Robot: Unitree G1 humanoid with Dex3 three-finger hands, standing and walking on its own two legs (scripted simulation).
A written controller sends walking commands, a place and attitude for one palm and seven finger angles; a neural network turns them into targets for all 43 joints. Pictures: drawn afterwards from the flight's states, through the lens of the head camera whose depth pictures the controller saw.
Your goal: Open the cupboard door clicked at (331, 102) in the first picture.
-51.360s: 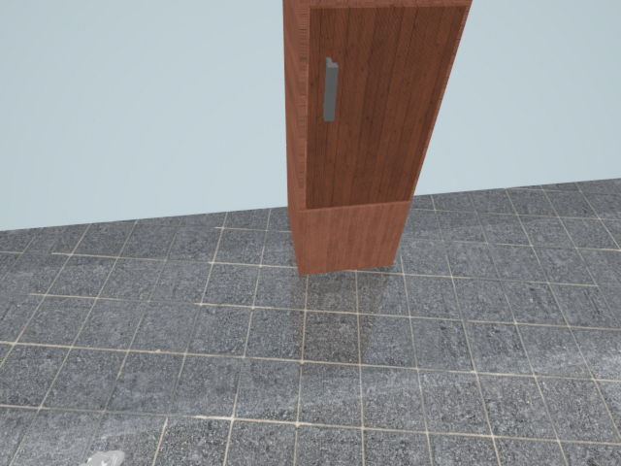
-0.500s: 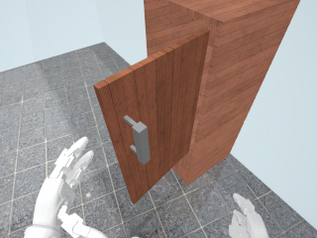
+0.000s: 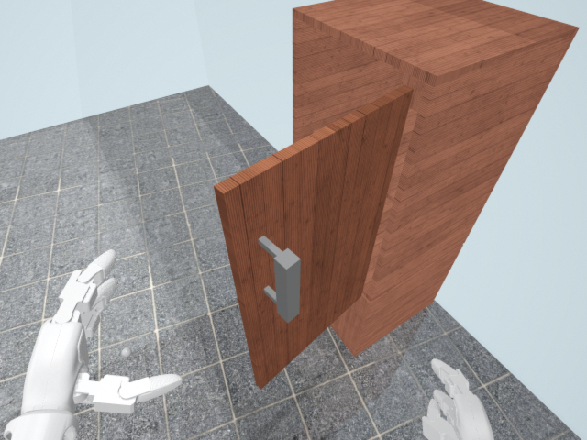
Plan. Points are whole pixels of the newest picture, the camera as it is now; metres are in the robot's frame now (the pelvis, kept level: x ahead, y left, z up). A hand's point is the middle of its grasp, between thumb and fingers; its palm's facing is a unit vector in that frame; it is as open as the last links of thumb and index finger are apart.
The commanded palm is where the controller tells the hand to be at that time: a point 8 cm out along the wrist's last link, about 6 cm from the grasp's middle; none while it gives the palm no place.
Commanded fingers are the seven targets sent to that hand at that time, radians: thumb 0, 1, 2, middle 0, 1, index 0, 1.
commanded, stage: draw the hand back to the body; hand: left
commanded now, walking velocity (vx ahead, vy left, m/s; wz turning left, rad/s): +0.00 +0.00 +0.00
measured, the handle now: (277, 279) +0.32 +0.06 +0.06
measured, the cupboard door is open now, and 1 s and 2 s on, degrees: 100 100 100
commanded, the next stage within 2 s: step back with the hand held close in 0.82 s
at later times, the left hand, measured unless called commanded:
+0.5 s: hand (68, 284) +0.22 +0.26 +0.17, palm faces +0.44 -0.80 -0.41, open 8.4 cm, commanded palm +0.17 +0.30 +0.18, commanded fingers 0.00 0.90 0.90 -0.20 -0.30 -0.20 -0.30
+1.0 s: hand (91, 296) +0.21 +0.23 +0.17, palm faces +0.42 -0.81 -0.41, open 7.4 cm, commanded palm +0.16 +0.27 +0.19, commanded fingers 0.00 0.90 0.90 -0.20 -0.30 -0.20 -0.30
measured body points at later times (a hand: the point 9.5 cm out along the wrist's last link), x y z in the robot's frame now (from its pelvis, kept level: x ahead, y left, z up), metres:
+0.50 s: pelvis +0.02 +0.00 +0.02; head +0.01 -0.01 +0.47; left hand +0.19 +0.30 +0.19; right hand +0.21 -0.22 -0.06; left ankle +0.03 +0.09 -0.73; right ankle -0.04 -0.12 -0.72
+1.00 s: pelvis +0.01 -0.03 +0.02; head +0.00 -0.05 +0.47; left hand +0.18 +0.27 +0.20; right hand +0.20 -0.25 -0.07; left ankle +0.03 +0.09 -0.72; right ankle -0.04 -0.12 -0.73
